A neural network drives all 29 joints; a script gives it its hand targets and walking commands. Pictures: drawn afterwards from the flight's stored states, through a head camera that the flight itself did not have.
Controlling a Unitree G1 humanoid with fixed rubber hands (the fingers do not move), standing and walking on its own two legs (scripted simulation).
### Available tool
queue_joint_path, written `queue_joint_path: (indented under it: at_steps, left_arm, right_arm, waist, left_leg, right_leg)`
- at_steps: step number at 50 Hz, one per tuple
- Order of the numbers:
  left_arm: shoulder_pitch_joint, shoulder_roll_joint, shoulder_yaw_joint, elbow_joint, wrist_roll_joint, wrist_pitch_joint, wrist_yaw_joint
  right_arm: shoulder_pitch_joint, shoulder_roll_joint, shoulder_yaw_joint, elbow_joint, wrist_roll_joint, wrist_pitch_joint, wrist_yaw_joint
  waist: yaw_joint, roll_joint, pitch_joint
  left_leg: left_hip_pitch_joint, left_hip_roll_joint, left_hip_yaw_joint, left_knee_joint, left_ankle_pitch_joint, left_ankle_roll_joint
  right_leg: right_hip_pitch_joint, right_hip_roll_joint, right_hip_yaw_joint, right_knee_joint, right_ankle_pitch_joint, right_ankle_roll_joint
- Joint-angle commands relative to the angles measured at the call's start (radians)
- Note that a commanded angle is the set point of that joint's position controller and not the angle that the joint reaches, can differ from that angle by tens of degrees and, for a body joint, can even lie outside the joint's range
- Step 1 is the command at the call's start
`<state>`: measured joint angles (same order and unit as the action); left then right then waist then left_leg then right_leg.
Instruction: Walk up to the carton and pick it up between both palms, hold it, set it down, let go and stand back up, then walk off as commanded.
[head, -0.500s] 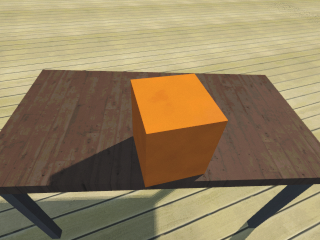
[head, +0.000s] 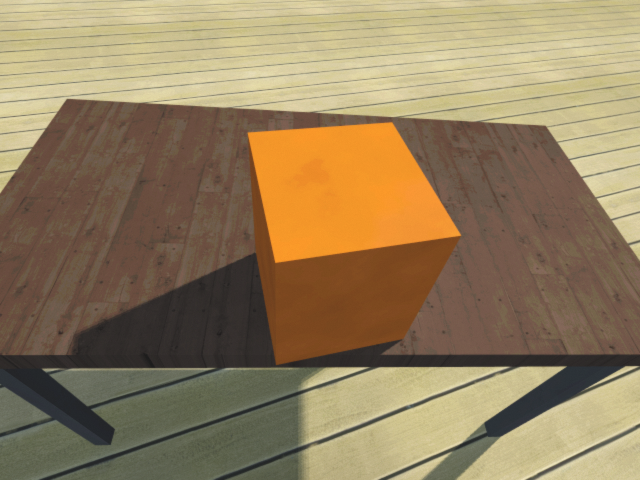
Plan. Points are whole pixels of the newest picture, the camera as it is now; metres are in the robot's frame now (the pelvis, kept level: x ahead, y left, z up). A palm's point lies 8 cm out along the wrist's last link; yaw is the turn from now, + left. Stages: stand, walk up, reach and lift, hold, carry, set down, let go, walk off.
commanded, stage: walk up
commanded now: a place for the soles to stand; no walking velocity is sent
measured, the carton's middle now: (333, 245) +0.43 -0.01 +0.04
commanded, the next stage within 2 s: stand in 1.88 s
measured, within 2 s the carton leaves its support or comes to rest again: neither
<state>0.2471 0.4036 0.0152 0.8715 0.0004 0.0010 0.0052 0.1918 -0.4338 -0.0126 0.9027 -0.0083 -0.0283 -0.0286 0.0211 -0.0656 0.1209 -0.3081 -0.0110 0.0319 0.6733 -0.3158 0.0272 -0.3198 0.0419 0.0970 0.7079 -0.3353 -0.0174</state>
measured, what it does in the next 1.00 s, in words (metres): steps on the spot: right foot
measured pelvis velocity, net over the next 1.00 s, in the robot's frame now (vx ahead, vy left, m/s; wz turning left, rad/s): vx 0.04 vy -0.02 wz -0.03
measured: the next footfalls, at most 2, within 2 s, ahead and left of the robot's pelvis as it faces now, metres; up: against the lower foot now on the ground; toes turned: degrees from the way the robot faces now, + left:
right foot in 0.30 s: +0.07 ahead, -0.16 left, +0.00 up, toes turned +3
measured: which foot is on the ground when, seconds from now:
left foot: down 0.00-1.00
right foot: down 0.00-0.00, up 0.02-0.28, down 0.30-1.00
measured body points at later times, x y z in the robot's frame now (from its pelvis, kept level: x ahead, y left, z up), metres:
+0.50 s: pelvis +0.02 +0.01 +0.00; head +0.06 +0.00 +0.45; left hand +0.08 +0.33 -0.11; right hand +0.13 -0.31 -0.11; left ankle +0.03 +0.10 -0.72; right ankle +0.00 -0.15 -0.72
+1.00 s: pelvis +0.04 -0.02 +0.00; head +0.06 -0.01 +0.45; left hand +0.13 +0.29 -0.12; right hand +0.14 -0.36 -0.09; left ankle +0.04 +0.09 -0.72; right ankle +0.03 -0.17 -0.72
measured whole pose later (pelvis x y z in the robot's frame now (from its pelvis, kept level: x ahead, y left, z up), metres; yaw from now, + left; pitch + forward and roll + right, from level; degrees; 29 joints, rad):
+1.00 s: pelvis +0.04 -0.02 +0.00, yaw -2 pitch -3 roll +0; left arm 0.19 0.40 0.02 0.91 0.00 -0.04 0.00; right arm 0.16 -0.43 -0.01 0.90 -0.01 -0.05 0.00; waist 0.02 -0.02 0.11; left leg -0.26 0.02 0.03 0.68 -0.37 0.01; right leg -0.24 0.02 0.10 0.66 -0.33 0.00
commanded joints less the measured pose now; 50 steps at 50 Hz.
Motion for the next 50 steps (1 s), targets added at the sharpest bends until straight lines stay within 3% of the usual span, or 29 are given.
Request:
queue_joint_path:
  at_steps: [1, 4, 6, 9, 11, 13, 14, 15, 16, 19, 20, 22, 24, 26, 27, 29, 30, 32, 33, 34, 35, 36, 38, 39, 40, 43, 45, 48, 50]
  left_arm:
    - [0.047, 0.205, 0.063, 0.002, 0.005, 0.003, -0.001]
    - [0.055, 0.202, 0.072, 0.016, 0.017, -0.002, -0.024]
    - [-0.001, 0.182, 0.063, 0.001, 0.028, -0.002, -0.023]
    - [0.046, 0.155, 0.054, 0.021, 0.012, -0.028, -0.012]
    - [0.138, 0.183, 0.066, 0.037, 0.022, -0.042, 0.001]
    - [0.125, 0.230, 0.075, 0.042, 0.031, -0.057, 0.017]
    - [0.069, 0.281, 0.077, 0.032, 0.023, -0.058, 0.019]
    - [0.071, 0.271, 0.083, 0.017, 0.020, -0.059, 0.017]
    - [0.037, 0.266, 0.084, 0.005, 0.021, -0.060, 0.015]
    - [-0.067, 0.237, 0.064, -0.029, 0.018, -0.050, 0.000]
    - [-0.077, 0.173, 0.051, -0.037, 0.011, -0.045, 0.001]
    - [-0.067, 0.142, 0.049, -0.036, 0.008, -0.042, 0.002]
    - [-0.020, 0.172, 0.048, -0.018, 0.017, -0.034, 0.008]
    - [0.019, 0.166, 0.053, -0.020, 0.011, -0.045, -0.002]
    - [0.067, 0.174, 0.053, 0.006, 0.015, -0.057, -0.004]
    - [0.102, 0.256, 0.074, 0.013, 0.016, -0.070, 0.000]
    - [0.095, 0.288, 0.080, 0.016, 0.014, -0.070, 0.003]
    - [0.034, 0.302, 0.074, 0.004, 0.011, -0.065, 0.005]
    - [-0.008, 0.274, 0.073, -0.007, 0.013, -0.066, 0.006]
    - [-0.030, 0.262, 0.070, -0.009, 0.013, -0.066, 0.006]
    - [-0.031, 0.251, 0.061, -0.026, 0.006, -0.064, 0.009]
    - [-0.070, 0.200, 0.052, -0.029, -0.002, -0.063, 0.012]
    - [-0.101, 0.153, 0.043, -0.058, -0.011, -0.050, 0.012]
    - [-0.088, 0.162, 0.043, -0.035, -0.007, -0.043, 0.009]
    - [-0.044, 0.175, 0.043, -0.039, 0.005, -0.034, 0.002]
    - [-0.003, 0.184, 0.050, -0.013, 0.012, -0.051, -0.004]
    - [0.044, 0.200, 0.067, 0.012, 0.016, -0.053, -0.006]
    - [-0.023, 0.234, 0.060, 0.016, 0.006, -0.061, 0.006]
    - [-0.061, 0.255, 0.053, 0.016, 0.005, -0.068, 0.014]
  right_arm:
    - [-0.075, -0.229, -0.070, -0.045, -0.014, -0.043, 0.004]
    - [-0.066, -0.231, -0.073, -0.046, -0.017, -0.034, 0.011]
    - [-0.030, -0.231, -0.074, -0.036, -0.015, -0.030, 0.013]
    - [-0.056, -0.215, -0.074, -0.048, -0.001, -0.008, 0.027]
    - [-0.097, -0.195, -0.065, -0.067, 0.000, 0.006, 0.033]
    - [-0.086, -0.127, -0.047, -0.096, 0.008, 0.014, 0.031]
    - [-0.120, -0.125, -0.049, -0.082, 0.009, 0.017, 0.025]
    - [-0.107, -0.147, -0.050, -0.078, 0.001, 0.015, 0.025]
    - [-0.101, -0.154, -0.049, -0.087, -0.004, 0.008, 0.024]
    - [0.030, -0.168, -0.063, -0.028, 0.003, -0.026, 0.027]
    - [0.040, -0.199, -0.077, -0.020, -0.002, -0.035, 0.027]
    - [0.088, -0.297, -0.107, -0.006, -0.002, -0.037, 0.016]
    - [0.061, -0.300, -0.102, -0.018, 0.004, -0.036, 0.019]
    - [-0.006, -0.244, -0.088, -0.049, -0.005, -0.029, 0.023]
    - [-0.059, -0.234, -0.083, -0.054, -0.001, -0.020, 0.025]
    - [-0.116, -0.159, -0.069, -0.076, 0.010, -0.017, 0.025]
    - [-0.113, -0.127, -0.054, -0.078, 0.004, -0.014, 0.025]
    - [-0.100, -0.147, -0.052, -0.062, 0.005, -0.009, 0.026]
    - [-0.061, -0.140, -0.046, -0.062, 0.005, -0.012, 0.031]
    - [-0.031, -0.122, -0.048, -0.050, 0.000, -0.022, 0.031]
    - [-0.023, -0.145, -0.053, -0.050, 0.003, -0.035, 0.033]
    - [0.044, -0.182, -0.070, -0.035, -0.002, -0.042, 0.026]
    - [0.083, -0.245, -0.085, -0.013, 0.003, -0.039, 0.022]
    - [0.042, -0.243, -0.083, -0.017, 0.002, -0.038, 0.021]
    - [0.057, -0.257, -0.089, -0.034, 0.007, -0.039, 0.023]
    - [-0.022, -0.265, -0.086, -0.037, 0.001, -0.026, 0.021]
    - [-0.069, -0.211, -0.074, -0.064, 0.011, -0.020, 0.031]
    - [-0.122, -0.138, -0.051, -0.068, 0.016, -0.012, 0.027]
    - [-0.114, -0.147, -0.047, -0.063, 0.008, 0.004, 0.035]
  waist:
    - [0.011, 0.236, -0.052]
    - [-0.004, 0.315, -0.045]
    - [-0.053, 0.295, -0.060]
    - [-0.027, 0.282, -0.129]
    - [0.020, 0.250, -0.158]
    - [0.016, 0.050, -0.146]
    - [-0.001, 0.022, -0.104]
    - [0.011, -0.013, -0.093]
    - [0.005, -0.045, -0.107]
    - [-0.070, -0.080, -0.131]
    - [-0.072, -0.015, -0.195]
    - [-0.067, 0.039, -0.228]
    - [-0.048, 0.066, -0.163]
    - [0.001, 0.099, -0.147]
    - [0.024, 0.092, -0.145]
    - [0.022, 0.000, -0.164]
    - [0.021, -0.003, -0.138]
    - [0.007, -0.018, -0.108]
    - [-0.011, -0.003, -0.110]
    - [-0.028, 0.038, -0.128]
    - [-0.033, 0.098, -0.170]
    - [-0.060, 0.139, -0.245]
    - [-0.086, 0.192, -0.259]
    - [-0.058, 0.214, -0.193]
    - [-0.050, 0.185, -0.185]
    - [-0.011, 0.210, -0.099]
    - [0.005, 0.131, -0.147]
    - [-0.005, 0.024, -0.117]
    - [-0.029, 0.038, -0.125]
  left_leg:
    - [-0.028, 0.400, -0.387, -0.386, -0.051, 0.214]
    - [-0.018, 0.263, -0.270, -0.407, -0.232, 0.114]
    - [0.039, 0.254, -0.276, -0.378, -0.230, 0.107]
    - [0.097, 0.190, -0.148, -0.263, -0.085, 0.067]
    - [0.022, 0.148, -0.109, -0.129, -0.004, 0.058]
    - [-0.112, 0.061, -0.044, 0.060, -0.033, -0.009]
    - [-0.155, 0.028, -0.054, 0.085, -0.139, -0.012]
    - [-0.232, 0.032, -0.060, 0.106, -0.255, 0.006]
    - [-0.196, 0.040, -0.087, 0.110, -0.268, 0.012]
    - [0.141, 0.071, -0.049, -0.187, 0.009, 0.011]
    - [0.254, 0.148, -0.159, -0.258, 0.151, 0.037]
    - [0.372, 0.331, -0.404, -0.267, 0.265, 0.164]
    - [0.256, 0.414, -0.454, -0.269, 0.241, 0.249]
    - [0.194, 0.343, -0.319, -0.227, 0.290, 0.194]
    - [0.113, 0.255, -0.200, -0.172, 0.295, 0.134]
    - [-0.028, 0.066, -0.034, 0.049, 0.216, 0.020]
    - [-0.135, 0.005, -0.017, 0.093, -0.008, -0.004]
    - [-0.127, 0.005, -0.044, 0.094, -0.285, 0.011]
    - [-0.133, 0.021, -0.038, 0.024, -0.248, 0.014]
    - [-0.032, 0.037, -0.034, -0.128, -0.144, 0.015]
    - [0.083, 0.064, -0.061, -0.140, 0.175, 0.022]
    - [0.264, 0.139, -0.135, -0.192, 0.401, 0.059]
    - [0.394, 0.297, -0.330, -0.231, 0.503, 0.171]
    - [0.324, 0.368, -0.347, -0.230, 0.507, 0.229]
    - [0.287, 0.401, -0.386, -0.261, 0.442, 0.241]
    - [0.157, 0.288, -0.254, -0.263, 0.224, 0.156]
    - [0.072, 0.186, -0.153, -0.162, 0.127, 0.086]
    - [0.041, 0.065, -0.056, -0.046, 0.134, -0.004]
    - [0.051, 0.050, -0.066, -0.043, -0.018, 0.003]
  right_leg:
    - [-0.043, -0.040, 0.019, 0.177, -0.240, -0.007]
    - [-0.005, -0.025, -0.017, 0.058, -0.146, -0.019]
    - [-0.020, -0.032, -0.056, -0.017, -0.091, -0.005]
    - [0.072, 0.014, -0.130, -0.229, 0.047, 0.007]
    - [0.181, 0.008, -0.089, -0.252, 0.110, 0.004]
    - [0.224, -0.198, 0.292, -0.352, 0.187, -0.047]
    - [0.218, -0.281, 0.406, -0.347, 0.222, -0.138]
    - [0.281, -0.301, 0.407, -0.350, 0.231, -0.139]
    - [0.248, -0.327, 0.458, -0.333, 0.269, -0.221]
    - [0.044, -0.174, 0.153, -0.220, 0.309, -0.107]
    - [-0.016, -0.104, 0.094, -0.138, 0.258, -0.050]
    - [-0.162, 0.003, -0.048, 0.071, 0.063, 0.006]
    - [-0.139, -0.032, -0.055, 0.080, -0.222, -0.010]
    - [-0.049, -0.049, -0.049, -0.061, -0.125, -0.032]
    - [0.059, -0.065, 0.005, -0.143, 0.068, -0.057]
    - [0.209, -0.180, 0.247, -0.260, 0.363, -0.135]
    - [0.243, -0.258, 0.382, -0.278, 0.437, -0.182]
    - [0.197, -0.305, 0.401, -0.306, 0.394, -0.222]
    - [0.246, -0.302, 0.364, -0.272, 0.485, -0.217]
    - [0.211, -0.279, 0.276, -0.215, 0.558, -0.190]
    - [0.142, -0.209, 0.216, -0.162, 0.590, -0.145]
    - [0.050, -0.133, 0.104, -0.076, 0.514, -0.071]
    - [-0.103, -0.021, -0.044, 0.095, 0.167, -0.001]
    - [-0.128, -0.021, -0.087, 0.109, -0.185, 0.007]
    - [-0.106, -0.053, -0.063, 0.101, -0.277, -0.006]
    - [-0.029, -0.042, -0.069, -0.084, -0.152, -0.043]
    - [0.118, -0.037, 0.001, -0.171, 0.088, -0.067]
    - [0.095, -0.211, 0.243, -0.261, 0.319, -0.122]
    - [0.073, -0.252, 0.279, -0.293, 0.314, -0.122]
